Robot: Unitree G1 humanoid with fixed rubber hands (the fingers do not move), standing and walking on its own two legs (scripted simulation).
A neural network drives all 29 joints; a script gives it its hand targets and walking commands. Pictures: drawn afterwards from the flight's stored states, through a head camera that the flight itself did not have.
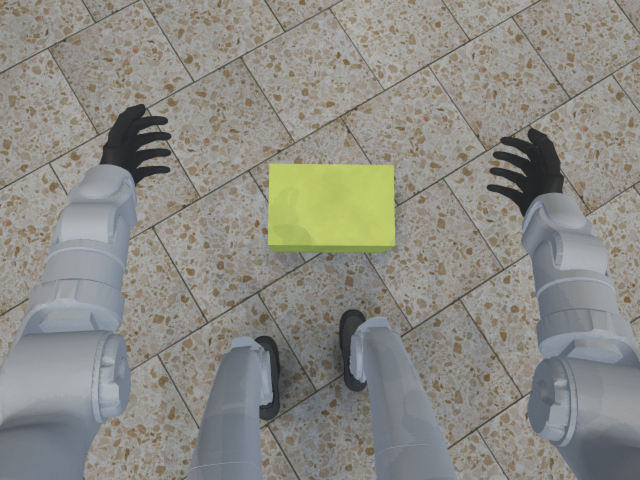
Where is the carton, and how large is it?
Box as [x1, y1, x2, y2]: [268, 164, 394, 252]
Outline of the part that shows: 269,164 268,245 274,251 381,252 394,245 393,165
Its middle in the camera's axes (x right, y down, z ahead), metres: +0.02 -0.08 +0.96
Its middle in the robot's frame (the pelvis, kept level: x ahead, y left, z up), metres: +0.50 -0.08 -0.58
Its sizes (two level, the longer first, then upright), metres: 0.288 0.189 0.172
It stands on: the floor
